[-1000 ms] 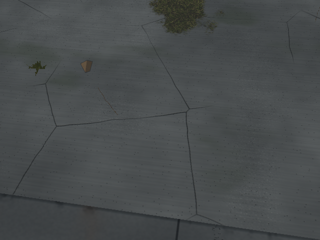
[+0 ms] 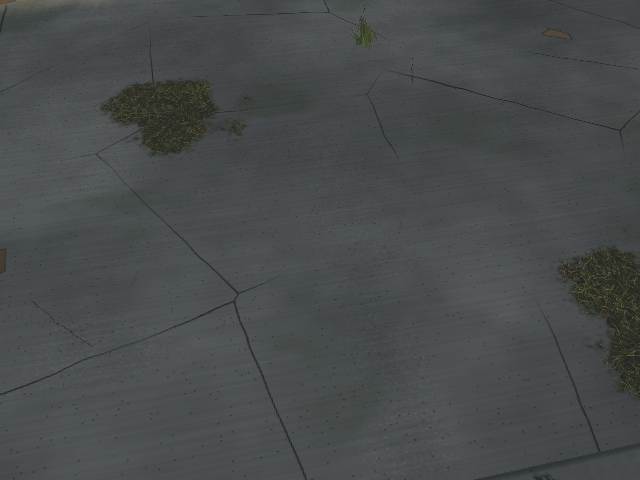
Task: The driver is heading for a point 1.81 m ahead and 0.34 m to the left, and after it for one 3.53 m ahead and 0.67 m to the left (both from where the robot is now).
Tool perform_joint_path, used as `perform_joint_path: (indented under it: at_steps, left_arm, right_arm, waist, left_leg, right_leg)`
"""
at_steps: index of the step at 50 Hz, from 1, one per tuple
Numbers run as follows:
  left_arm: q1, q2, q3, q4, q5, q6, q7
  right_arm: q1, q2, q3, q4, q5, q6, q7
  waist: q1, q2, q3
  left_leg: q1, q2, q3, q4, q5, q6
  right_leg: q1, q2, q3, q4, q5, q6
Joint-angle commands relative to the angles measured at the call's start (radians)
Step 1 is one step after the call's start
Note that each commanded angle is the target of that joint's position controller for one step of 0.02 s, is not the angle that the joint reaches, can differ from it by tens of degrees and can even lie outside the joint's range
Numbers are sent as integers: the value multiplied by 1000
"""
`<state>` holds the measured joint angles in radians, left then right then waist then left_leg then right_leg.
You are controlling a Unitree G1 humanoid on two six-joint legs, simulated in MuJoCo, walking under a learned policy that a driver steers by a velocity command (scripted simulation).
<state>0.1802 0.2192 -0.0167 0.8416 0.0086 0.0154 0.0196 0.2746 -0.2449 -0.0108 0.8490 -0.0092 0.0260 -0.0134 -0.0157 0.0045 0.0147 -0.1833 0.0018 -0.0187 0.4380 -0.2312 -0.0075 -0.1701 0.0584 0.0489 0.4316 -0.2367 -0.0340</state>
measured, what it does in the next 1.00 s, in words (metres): stands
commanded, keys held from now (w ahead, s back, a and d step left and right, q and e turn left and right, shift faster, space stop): no key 1.00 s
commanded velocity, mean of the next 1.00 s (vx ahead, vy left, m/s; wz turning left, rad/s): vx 0.00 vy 0.00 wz -0.01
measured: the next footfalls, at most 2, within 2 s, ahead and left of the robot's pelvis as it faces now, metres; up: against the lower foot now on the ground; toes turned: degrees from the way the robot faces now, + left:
right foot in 1.96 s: +0.40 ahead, -0.03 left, +0.00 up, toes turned -2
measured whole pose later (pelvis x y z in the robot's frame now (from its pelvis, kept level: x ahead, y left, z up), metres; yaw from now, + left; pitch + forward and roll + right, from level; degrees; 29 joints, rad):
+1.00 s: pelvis +0.00 +0.01 +0.00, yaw +1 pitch -1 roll +0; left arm 0.30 0.15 -0.01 1.15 0.01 0.00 0.04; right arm 0.29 -0.15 0.01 1.14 -0.01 0.01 -0.04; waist 0.00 0.00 0.02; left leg -0.19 -0.02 -0.02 0.41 -0.21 0.02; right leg -0.17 0.03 0.05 0.40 -0.22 -0.01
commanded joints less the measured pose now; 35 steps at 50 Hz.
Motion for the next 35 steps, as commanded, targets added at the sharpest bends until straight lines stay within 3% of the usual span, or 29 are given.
perform_joint_path:
  at_steps: [1, 6, 19, 35]
  left_arm:
    - [20, 130, 36, -5, 1, -4, 2]
    - [26, 122, 35, 52, 2, -10, 5]
    - [96, 103, 27, 191, 0, -8, 12]
    - [156, 48, 16, 275, 0, -12, 20]
  right_arm:
    - [9, -99, -21, -20, -1, -17, -4]
    - [-1, -104, -22, 22, 1, -21, -4]
    - [18, -73, -7, 154, -3, -20, -14]
    - [54, -23, 6, 245, -2, -23, -21]
  waist:
    - [10, 26, 20]
    - [10, 7, 15]
    - [10, -1, 35]
    - [13, 1, 46]
  left_leg:
    - [-16, 69, -84, -94, 104, 25]
    - [0, 75, -93, -105, 79, 34]
    - [-3, 78, -103, -126, 34, 52]
    - [-20, 70, -99, -120, 48, 52]
  right_leg:
    - [-14, -109, 110, -87, 99, -31]
    - [-29, -106, 108, -106, 69, -24]
    - [-42, -111, 102, -127, 49, -14]
    - [-42, -113, 88, -111, 70, -11]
